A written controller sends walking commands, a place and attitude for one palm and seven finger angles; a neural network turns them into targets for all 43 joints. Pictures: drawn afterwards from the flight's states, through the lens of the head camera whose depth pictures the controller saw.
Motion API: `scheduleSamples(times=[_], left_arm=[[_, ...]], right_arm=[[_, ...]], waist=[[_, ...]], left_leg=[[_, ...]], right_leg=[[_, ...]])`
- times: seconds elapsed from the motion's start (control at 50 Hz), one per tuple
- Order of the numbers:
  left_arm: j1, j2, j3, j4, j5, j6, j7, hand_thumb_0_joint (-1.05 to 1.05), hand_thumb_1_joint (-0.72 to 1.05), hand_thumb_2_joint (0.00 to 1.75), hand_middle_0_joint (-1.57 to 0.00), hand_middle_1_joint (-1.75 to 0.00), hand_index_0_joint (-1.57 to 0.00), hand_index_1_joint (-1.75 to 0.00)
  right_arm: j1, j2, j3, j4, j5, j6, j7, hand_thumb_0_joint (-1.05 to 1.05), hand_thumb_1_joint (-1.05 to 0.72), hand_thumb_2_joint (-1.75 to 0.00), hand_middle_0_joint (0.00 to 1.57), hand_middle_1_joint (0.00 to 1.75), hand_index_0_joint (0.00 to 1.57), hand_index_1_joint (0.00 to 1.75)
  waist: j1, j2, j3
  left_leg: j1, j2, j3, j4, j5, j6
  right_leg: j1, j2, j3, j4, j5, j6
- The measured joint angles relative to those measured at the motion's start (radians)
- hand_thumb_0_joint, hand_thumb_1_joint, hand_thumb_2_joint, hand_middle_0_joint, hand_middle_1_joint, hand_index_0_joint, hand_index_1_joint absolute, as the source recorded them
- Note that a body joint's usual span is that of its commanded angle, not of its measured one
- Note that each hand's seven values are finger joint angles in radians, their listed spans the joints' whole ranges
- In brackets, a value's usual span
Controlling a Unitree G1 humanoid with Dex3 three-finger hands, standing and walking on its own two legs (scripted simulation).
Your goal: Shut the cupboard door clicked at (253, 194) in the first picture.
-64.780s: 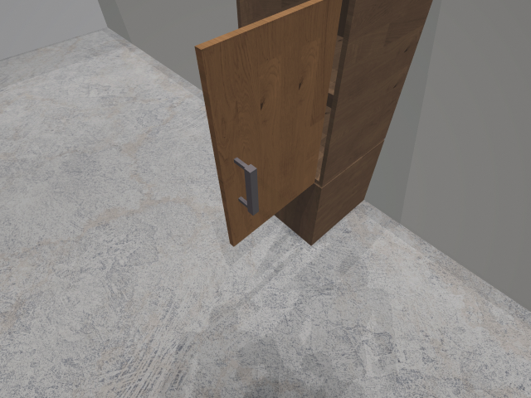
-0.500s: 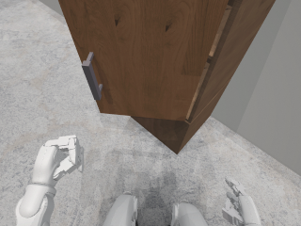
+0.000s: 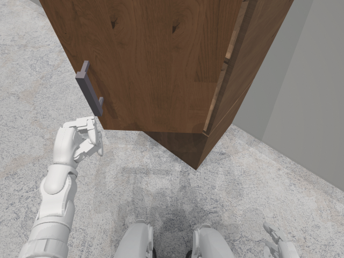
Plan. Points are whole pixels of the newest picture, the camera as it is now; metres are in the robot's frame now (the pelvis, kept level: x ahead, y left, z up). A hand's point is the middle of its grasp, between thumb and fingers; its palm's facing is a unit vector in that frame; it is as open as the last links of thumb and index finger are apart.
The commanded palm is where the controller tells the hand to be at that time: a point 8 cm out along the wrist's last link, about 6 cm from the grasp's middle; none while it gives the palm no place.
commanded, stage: bring the fist close to the handle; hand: left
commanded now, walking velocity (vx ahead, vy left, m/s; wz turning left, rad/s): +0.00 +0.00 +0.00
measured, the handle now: (92, 90) +0.52 +0.23 +0.03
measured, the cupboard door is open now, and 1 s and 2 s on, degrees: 36 36 18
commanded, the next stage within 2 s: push the door shut along its arc in 0.68 s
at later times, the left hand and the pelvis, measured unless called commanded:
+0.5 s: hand (99, 120) +0.42 +0.19 +0.04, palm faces +0.02 -1.00 -0.05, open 3.1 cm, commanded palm +0.39 +0.24 +0.03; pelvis +0.00 +0.00 +0.00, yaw -1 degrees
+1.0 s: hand (98, 114) +0.44 +0.20 +0.04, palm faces -0.03 -1.00 -0.05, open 3.1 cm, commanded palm +0.43 +0.24 +0.03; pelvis -0.01 +0.01 -0.01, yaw -1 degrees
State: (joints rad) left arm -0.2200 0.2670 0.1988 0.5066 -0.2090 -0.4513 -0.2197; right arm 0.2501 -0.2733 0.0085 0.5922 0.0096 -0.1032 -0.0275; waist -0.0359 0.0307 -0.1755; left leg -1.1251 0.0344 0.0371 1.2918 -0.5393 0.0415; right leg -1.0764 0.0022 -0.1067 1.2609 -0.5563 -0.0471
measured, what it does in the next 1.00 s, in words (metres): stands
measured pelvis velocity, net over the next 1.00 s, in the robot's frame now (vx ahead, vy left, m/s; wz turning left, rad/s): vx -0.01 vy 0.01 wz -0.01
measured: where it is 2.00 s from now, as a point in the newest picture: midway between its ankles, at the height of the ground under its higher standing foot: outside the picture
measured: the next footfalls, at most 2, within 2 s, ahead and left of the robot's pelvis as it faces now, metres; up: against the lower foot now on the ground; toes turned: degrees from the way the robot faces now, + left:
none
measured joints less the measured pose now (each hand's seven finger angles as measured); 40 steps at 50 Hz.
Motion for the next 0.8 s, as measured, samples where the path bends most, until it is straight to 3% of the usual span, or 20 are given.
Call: scheduleSamples(times=[0.14, 0.34, 0.54, 0.68, 0.8], left_arm=[[-0.113, 0.018, 0.034, 0.131, 0.021, -0.026, 0.02, 0.01, 0.9, 0.9, -1.3, -1.5, -1.3, -1.5], [-0.302, 0.064, 0.088, 0.341, 0.041, -0.061, 0.001, 0.01, 0.9, 0.9, -1.3, -1.5, -1.3, -1.5], [-0.274, 0.076, 0.127, 0.358, 0.029, -0.073, -0.028, 0.01, 0.9, 0.9, -1.3, -1.5, -1.29, -1.5], [-0.29, 0.077, 0.119, 0.373, 0.03, -0.103, -0.034, 0.01, 0.9, 0.9, -1.3, -1.5, -1.3, -1.5], [-0.309, 0.075, 0.11, 0.387, 0.032, -0.092, -0.038, 0.01, 0.9, 0.9, -1.3, -1.5, -1.3, -1.5]], right_arm=[[0.007, 0.007, 0.001, 0.008, -0.003, 0.026, 0.008, 0.01, -0.9, -0.9, 0.2, 0.3, 0.2, 0.3], [0.023, 0.005, 0.002, 0.035, -0.009, 0.058, 0.012, 0.01, -0.9, -0.9, 0.2, 0.3, 0.2, 0.3], [0.058, 0.001, -0.005, 0.03, -0.002, 0.099, 0.019, 0.01, -0.9, -0.9, 0.2, 0.3, 0.2, 0.3], [0.047, 0.001, -0.005, 0.046, -0.006, 0.094, 0.014, 0.01, -0.9, -0.9, 0.2, 0.3, 0.2, 0.3], [0.027, 0.002, -0.003, 0.037, -0.005, 0.096, 0.014, 0.01, -0.9, -0.9, 0.2, 0.3, 0.2, 0.3]], waist=[[-0.013, 0.0, 0.0], [-0.037, -0.001, 0.002], [-0.044, 0.0, 0.007], [-0.04, -0.004, 0.009], [-0.041, -0.004, 0.005]], left_leg=[[-0.006, 0.002, 0.006, -0.007, 0.004, 0.0], [-0.047, 0.006, 0.002, 0.008, 0.007, -0.002], [-0.035, 0.011, 0.013, -0.009, 0.011, 0.001], [-0.044, 0.007, 0.004, -0.001, 0.012, 0.002], [-0.046, 0.006, 0.003, 0.001, 0.012, 0.005]], right_leg=[[-0.011, 0.002, 0.006, -0.003, 0.005, 0.0], [-0.05, 0.005, 0.003, 0.01, 0.009, -0.003], [-0.044, 0.011, 0.014, -0.006, 0.018, 0.0], [-0.046, 0.008, 0.006, -0.004, 0.017, 0.001], [-0.046, 0.007, 0.005, -0.005, 0.019, 0.004]])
